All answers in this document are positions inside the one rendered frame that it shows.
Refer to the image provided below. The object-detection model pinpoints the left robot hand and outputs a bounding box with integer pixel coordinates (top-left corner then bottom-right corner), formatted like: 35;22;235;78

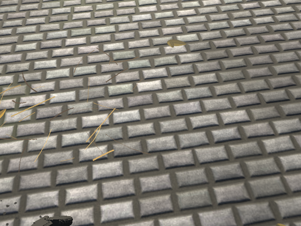
31;216;73;226

